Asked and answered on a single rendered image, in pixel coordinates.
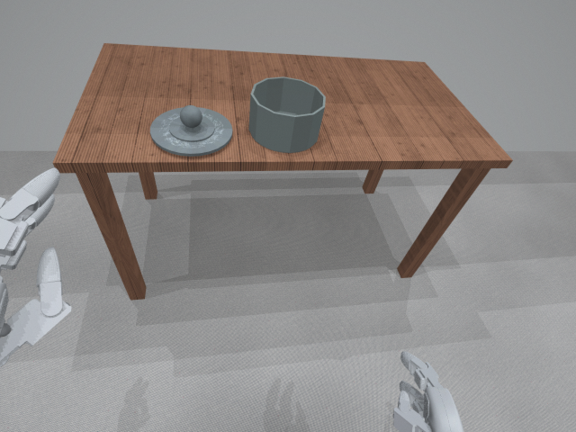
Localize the right robot hand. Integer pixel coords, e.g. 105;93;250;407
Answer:
393;351;464;432

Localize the knob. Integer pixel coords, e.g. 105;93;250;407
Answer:
180;105;203;128

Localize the pot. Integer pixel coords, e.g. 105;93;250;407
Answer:
249;76;326;153

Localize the table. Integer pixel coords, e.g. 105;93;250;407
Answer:
53;43;513;300

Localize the left robot hand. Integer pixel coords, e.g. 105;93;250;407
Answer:
0;168;71;367

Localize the lid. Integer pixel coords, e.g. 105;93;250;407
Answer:
150;107;233;157

